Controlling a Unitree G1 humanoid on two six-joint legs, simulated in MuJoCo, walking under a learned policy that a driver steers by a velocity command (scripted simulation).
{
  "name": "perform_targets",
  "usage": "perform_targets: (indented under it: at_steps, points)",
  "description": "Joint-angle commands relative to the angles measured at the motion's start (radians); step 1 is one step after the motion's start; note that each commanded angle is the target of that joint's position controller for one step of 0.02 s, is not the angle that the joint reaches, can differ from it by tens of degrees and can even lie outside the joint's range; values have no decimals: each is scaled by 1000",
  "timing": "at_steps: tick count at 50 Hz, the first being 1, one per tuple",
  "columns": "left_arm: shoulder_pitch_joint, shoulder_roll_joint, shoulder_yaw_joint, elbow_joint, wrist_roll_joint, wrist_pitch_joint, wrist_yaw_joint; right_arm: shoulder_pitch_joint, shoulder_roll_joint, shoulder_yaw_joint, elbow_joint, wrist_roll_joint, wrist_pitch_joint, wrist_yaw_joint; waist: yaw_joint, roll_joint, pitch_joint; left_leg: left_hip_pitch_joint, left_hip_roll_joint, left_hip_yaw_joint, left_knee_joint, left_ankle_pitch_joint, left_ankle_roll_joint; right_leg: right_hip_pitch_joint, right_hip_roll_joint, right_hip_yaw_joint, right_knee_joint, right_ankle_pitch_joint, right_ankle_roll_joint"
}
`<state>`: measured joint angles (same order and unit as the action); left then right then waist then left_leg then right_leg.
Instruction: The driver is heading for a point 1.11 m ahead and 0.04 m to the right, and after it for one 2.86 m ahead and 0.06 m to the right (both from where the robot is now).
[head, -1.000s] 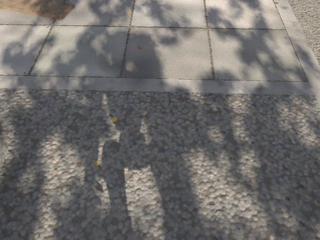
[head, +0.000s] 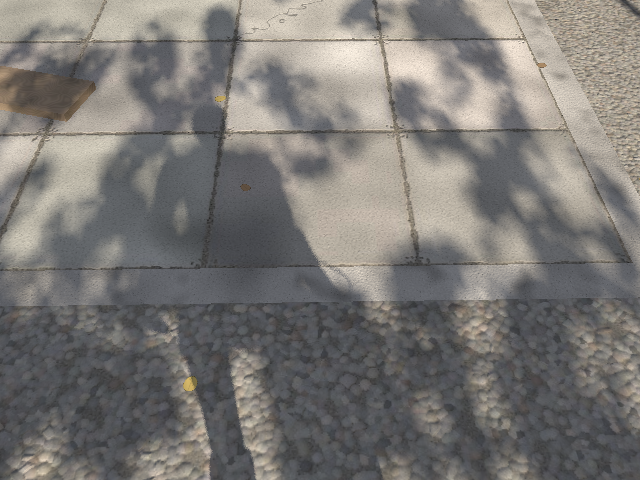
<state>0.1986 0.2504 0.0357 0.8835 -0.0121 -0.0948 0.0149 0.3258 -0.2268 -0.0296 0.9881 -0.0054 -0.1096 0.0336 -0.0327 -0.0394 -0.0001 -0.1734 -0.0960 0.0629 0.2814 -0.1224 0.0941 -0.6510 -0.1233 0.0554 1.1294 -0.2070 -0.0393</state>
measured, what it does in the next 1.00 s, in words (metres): walks ahead: right foot, then left foot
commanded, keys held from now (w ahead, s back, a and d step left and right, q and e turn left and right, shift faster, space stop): w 1.00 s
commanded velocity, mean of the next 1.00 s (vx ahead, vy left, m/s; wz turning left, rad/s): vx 0.50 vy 0.00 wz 0.00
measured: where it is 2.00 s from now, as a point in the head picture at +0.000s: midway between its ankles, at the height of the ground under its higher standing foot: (338, 283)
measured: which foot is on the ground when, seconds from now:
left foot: down 0.00-0.32, up 0.34-0.84, down 0.86-1.00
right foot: up 0.00-0.28, down 0.30-0.88, up 0.90-1.00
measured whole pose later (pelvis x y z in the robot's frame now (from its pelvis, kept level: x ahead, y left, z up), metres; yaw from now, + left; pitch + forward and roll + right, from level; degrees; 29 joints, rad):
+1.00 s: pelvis +0.54 -0.01 -0.01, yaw +1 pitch +1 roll +0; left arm 0.29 0.26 0.05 0.95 -0.02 -0.10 0.00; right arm 0.18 -0.24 -0.05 0.90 0.00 -0.10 0.03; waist 0.00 -0.03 0.02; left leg -0.34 -0.03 0.06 0.45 -0.14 0.07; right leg -0.44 -0.06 0.03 1.18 -0.34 -0.05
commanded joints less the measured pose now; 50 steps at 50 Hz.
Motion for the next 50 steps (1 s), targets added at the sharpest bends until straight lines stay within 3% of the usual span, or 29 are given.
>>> perform_targets:
  at_steps: [1,5,10,12,13,14,15,16,17,18,19,20,22,24,27,32,35,38,40,41,42,43,44,45,46,47,48,50]
  points:
    - [33,42,11,-42,12,5,6,-42,-135,-22,-57,2,-17,-19,47,73,54,-101,285,-216,-201,59,172,-23,-43,4,-149,156,27]
    - [-126,29,6,-83,3,-5,-5,37,-162,-27,-40,18,-4,-33,-12,77,54,-20,267,-164,-182,76,126,12,2,-34,-427,304,36]
    - [-250,43,3,-132,-11,-15,-34,111,-170,-32,-5,26,16,-34,-50,94,80,139,327,-183,-109,50,111,8,31,-43,-575,219,16]
    - [-228,65,10,-138,-11,-24,-45,102,-182,-37,-4,27,27,-37,-23,108,67,182,351,-196,-55,97,96,64,47,-51,-617,140,-12]
    - [-174,83,19,-128,-10,-28,-46,83,-189,-39,-7,26,33,-37,14,118,40,184,345,-187,7,207,83,151,70,-72,-638,113,-29]
    - [-49,117,40,-90,-8,-30,-43,65,-178,-34,-14,22,38,-37,78,110,-31,165,299,-148,153,370,60,316,103,-97,-662,104,-53]
    - [155,188,68,-38,-2,-32,-35,52,-139,-18,-35,8,37,-37,156,59,-173,25,238,-91,420,348,25,607,17,-2,-635,130,-109]
    - [293,304,97,-12,14,-23,-33,147,-27,17,-55,4,16,-28,147,-187,-319,-399,73,-8,829,-16,-57,1015,-233,421,-688,28,-262]
    - [312,228,76,-6,12,-22,-37,151,-58,14,-40,20,-11,-24,151,-219,-381,-550,50,-158,997,-424,-48,1059,-290,683,-825,-58,-301]
    - [220,165,54,-21,7,-24,-38,63,-156,-13,-64,46,-25,-20,131,-146,-231,-633,114,-181,1060,-367,-25,935,-257,549,-834,-66,-245]
    - [121,127,41,-46,5,-22,-38,-2,-164,-16,-81,48,-27,-23,100,-77,-147,-613,170,-151,1031,-268,-19,789,-216,401,-853,3,-211]
    - [54,96,30,-56,7,-20,-44,-36,-149,-19,-86,34,-20,-29,72,-21,-81,-575,204,-135,966,-196,-25,657,-170,302,-893,70,-194]
    - [21,65,22,-47,17,-24,-52,-10,-110,-24,-79,22,9,-35,21,-45,-36,-464,238,-131,878,-119,-36,514,-107,184,-957,144,-171]
    - [59,87,28,-21,17,-30,-50,-1,-86,-23,-79,19,27,-38,6,-35,-16,-465,239,-117,837,-74,-51,483,-92,120,-984,250,-187]
    - [116,112,35,8,17,-25,-33,-110,-89,-29,-119,10,30,-41,24,-13,16,-560,243,-116,690,48,-72,520,-93,75,-1000,334,-189]
    - [186,129,36,40,5,-13,-14,-291,-64,-21,-170,15,21,-26,75,-19,53,-525,206,-78,401,235,-74,554,-68,9,-1025,265,-157]
    - [239,135,39,70,-1,-4,-11,-373,-66,-17,-198,22,16,-13,101,-20,84,-539,190,-72,314,219,-65,639,-97,11,-1006,242,-156]
    - [252,142,46,90,-5,10,-3,-418,-76,-16,-228,26,6,5,96,-23,97,-546,182,-75,261,139,-36,730,-140,19,-952,287,-145]
    - [230,156,52,89,-6,19,0,-377,-99,-25,-224,26,0,12,62,-40,65,-446,154,-52,235,67,-11,753,-148,14,-889,421,-127]
    - [208,164,54,84,-5,23,0,-309,-122,-38,-207,25,-3,11,21,-54,20,-327,120,-22,227,46,5,745,-133,-2,-810,586,-115]
    - [191,150,48,79,-1,29,-1,-157,-161,-61,-158,24,-2,5,-53,-44,-67,-124,85,5,214,56,30,702,-82,-39,-637,705,-91]
    - [190,122,34,58,11,29,-1,34,-228,-85,-112,15,-1,-4,-120,22,-206,191,206,-131,247,80,86,511,-26,-79,-358,542,-57]
    - [320,-12,-6,53,16,7,-16,147,-322,-108,-85,6,6,-6,-75,277,-363,592,461,-598,177,-72,255,84,156,-90,49,-26,19]
    - [292,38,4,69,-5,-21,-21,150,-240,-82,-84,10,7,-5,-94,266,-407,603,491,-811,29,-177,260,-44,171,68,192,-359,3]
    - [182,126,28,33,-33,-35,-23,53,-192,-67,-98,17,3,-6,-77,211,-237,463,454,-662,12,-193,196,-128,107,63,233,-301,-18]
    - [110,133,30,12,-33,-38,-17,-50,-157,-54,-123,16,3,-6,-44,130,-139,292,419,-524,-12,-120,161,-107,48,30,191,-197,-25]
    - [84,123,35,8,-18,-31,-8,-111,-125,-44,-131,8,2,-2,-11,89,-74,145,383,-428,-46,-41,147,-58,12,16,130,-126,-21]
    - [130,80,40,19,-6,-2,-2,-139,-91,-35,-121,-4,-4,4,45,127,-42,1,320,-313,-107,15,126,62,-26,20,46,-57,-17]
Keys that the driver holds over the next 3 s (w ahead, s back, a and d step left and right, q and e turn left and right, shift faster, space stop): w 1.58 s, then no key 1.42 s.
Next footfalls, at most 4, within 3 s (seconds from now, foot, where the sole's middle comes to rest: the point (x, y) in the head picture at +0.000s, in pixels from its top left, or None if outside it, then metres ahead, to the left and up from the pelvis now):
0.30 right None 0.33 -0.17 -0.78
0.86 left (289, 425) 0.64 0.07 -0.78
1.42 right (381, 305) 0.96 -0.16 -0.78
1.90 left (294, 246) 1.16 0.06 -0.78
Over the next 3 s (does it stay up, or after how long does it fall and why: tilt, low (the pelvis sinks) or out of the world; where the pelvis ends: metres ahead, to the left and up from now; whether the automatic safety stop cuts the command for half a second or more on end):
stays up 1.08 -0.07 -0.01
